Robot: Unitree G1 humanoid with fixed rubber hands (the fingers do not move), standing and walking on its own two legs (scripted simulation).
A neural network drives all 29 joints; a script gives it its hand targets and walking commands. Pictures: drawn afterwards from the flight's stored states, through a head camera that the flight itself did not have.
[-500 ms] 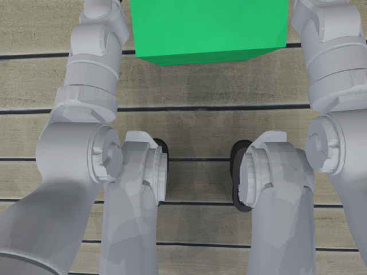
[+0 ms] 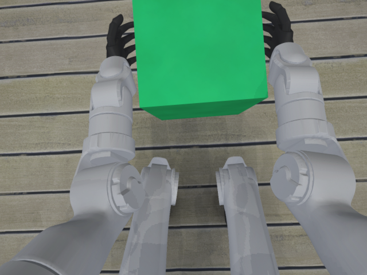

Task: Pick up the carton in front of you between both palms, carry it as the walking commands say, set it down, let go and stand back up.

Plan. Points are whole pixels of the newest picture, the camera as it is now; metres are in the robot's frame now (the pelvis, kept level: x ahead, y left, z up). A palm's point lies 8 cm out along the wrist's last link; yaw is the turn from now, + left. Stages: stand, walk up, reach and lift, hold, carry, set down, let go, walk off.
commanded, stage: reach and lift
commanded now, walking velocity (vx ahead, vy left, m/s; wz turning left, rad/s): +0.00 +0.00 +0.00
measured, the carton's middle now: (197, 66) +0.52 -0.01 -0.14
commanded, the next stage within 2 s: none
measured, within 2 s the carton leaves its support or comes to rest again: neither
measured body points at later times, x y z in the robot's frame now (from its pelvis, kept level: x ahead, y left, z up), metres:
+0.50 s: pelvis +0.05 +0.00 +0.13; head +0.23 -0.01 +0.54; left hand +0.48 +0.15 +0.08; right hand +0.49 -0.16 +0.08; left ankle +0.12 +0.14 -0.44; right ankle +0.12 -0.13 -0.44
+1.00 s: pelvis +0.10 +0.00 +0.26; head +0.16 +0.00 +0.71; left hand +0.44 +0.15 +0.23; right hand +0.44 -0.16 +0.23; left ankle +0.12 +0.14 -0.44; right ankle +0.12 -0.13 -0.44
